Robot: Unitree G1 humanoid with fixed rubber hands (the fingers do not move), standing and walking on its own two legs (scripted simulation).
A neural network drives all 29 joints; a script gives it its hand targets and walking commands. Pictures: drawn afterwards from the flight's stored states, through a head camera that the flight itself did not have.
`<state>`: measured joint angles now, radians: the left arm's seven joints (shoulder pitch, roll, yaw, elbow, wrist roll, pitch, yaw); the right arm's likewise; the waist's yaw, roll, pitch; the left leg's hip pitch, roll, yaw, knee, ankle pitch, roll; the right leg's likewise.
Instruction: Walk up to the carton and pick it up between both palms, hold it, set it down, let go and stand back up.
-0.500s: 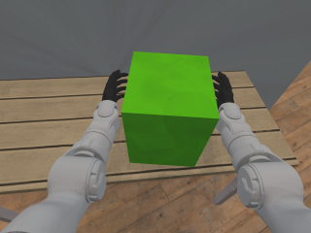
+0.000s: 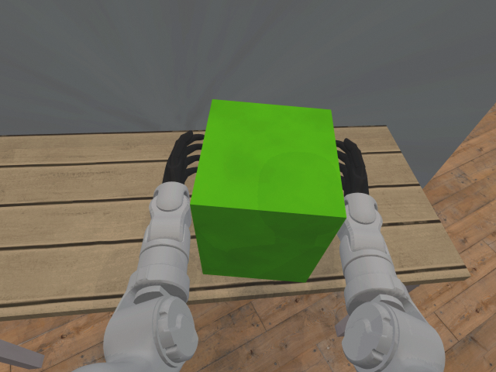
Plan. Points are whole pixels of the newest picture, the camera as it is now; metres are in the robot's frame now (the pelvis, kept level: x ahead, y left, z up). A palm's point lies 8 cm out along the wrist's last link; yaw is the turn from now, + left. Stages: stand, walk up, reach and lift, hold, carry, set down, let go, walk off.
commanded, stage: reach and lift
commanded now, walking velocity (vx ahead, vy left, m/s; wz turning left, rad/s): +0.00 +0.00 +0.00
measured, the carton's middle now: (262, 197) +0.41 +0.02 +0.03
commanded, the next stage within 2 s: none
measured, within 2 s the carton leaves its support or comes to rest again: leaves its support in 1.68 s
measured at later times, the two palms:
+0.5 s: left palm (176, 179) +0.40 +0.17 +0.07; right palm (352, 189) +0.40 -0.12 +0.08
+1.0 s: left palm (177, 178) +0.40 +0.17 +0.07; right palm (351, 189) +0.40 -0.12 +0.08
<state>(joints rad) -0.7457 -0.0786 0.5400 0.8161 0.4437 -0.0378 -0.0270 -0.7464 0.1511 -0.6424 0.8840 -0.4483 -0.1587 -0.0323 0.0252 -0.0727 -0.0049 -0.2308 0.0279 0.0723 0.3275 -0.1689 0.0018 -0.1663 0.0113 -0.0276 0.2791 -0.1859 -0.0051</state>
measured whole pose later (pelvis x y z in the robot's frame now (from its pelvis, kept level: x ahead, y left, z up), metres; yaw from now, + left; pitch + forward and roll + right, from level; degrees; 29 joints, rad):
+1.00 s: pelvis +0.01 +0.00 +0.00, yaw +1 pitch +4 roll -1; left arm -0.73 -0.08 0.51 0.78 0.41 0.01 -0.03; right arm -0.71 0.13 -0.55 0.89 -0.36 -0.21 -0.07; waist 0.01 -0.06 0.01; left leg -0.22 0.02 0.06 0.32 -0.17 0.01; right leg -0.15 0.01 -0.04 0.26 -0.19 0.00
